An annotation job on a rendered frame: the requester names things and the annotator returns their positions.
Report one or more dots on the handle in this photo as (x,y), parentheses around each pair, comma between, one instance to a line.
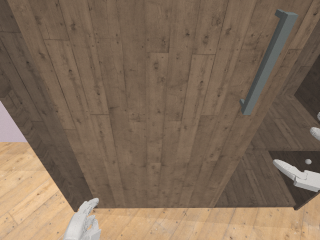
(277,42)

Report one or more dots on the wardrobe door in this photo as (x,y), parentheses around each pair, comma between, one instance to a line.
(148,91)
(20,71)

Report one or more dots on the left robot hand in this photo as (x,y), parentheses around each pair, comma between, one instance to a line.
(79,223)

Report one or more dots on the right robot hand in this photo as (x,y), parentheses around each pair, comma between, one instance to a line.
(308,179)

